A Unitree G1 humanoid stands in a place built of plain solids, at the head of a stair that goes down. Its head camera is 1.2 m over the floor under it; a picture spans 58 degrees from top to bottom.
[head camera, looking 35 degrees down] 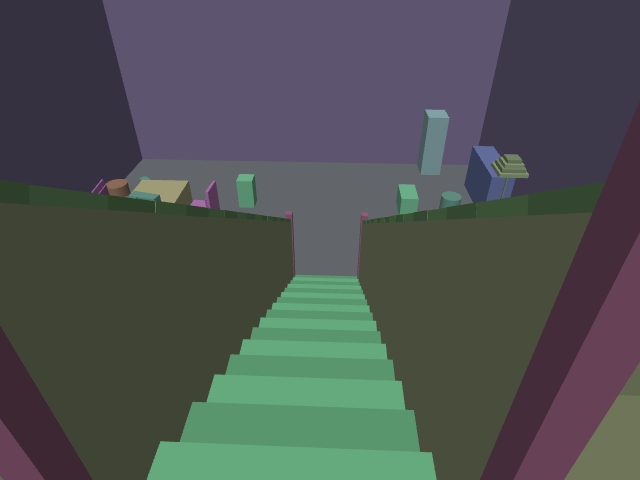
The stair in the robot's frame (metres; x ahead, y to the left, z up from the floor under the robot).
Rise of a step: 0.18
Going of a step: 0.27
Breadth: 0.90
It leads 2 degrees to the right of straight ahead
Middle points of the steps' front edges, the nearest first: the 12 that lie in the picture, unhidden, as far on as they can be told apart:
0.78 0.08 -0.17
1.05 0.07 -0.35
1.32 0.06 -0.53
1.59 0.05 -0.70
1.86 0.04 -0.88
2.13 0.03 -1.05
2.40 0.01 -1.23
2.67 0.00 -1.41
2.94 -0.01 -1.58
3.21 -0.02 -1.76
3.48 -0.03 -1.93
3.76 -0.04 -2.11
